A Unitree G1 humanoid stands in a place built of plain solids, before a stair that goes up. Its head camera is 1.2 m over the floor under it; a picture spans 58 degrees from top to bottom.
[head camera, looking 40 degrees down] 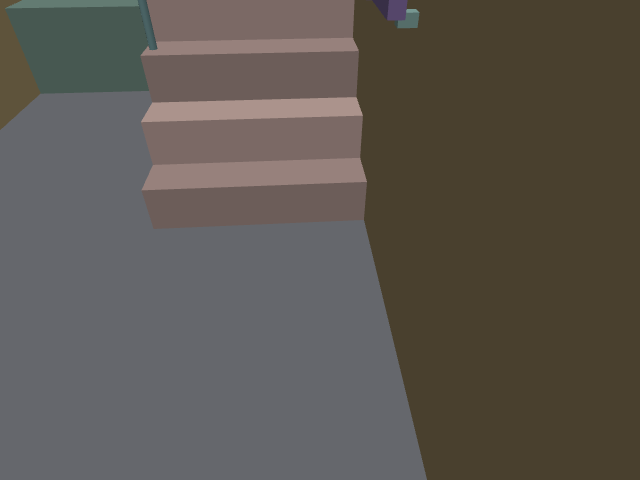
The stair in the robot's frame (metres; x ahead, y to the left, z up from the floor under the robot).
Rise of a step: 0.20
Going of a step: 0.21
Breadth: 0.94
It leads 4 degrees to the left of straight ahead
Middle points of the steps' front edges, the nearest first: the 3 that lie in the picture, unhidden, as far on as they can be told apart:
1.54 0.27 0.20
1.75 0.28 0.41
1.96 0.30 0.61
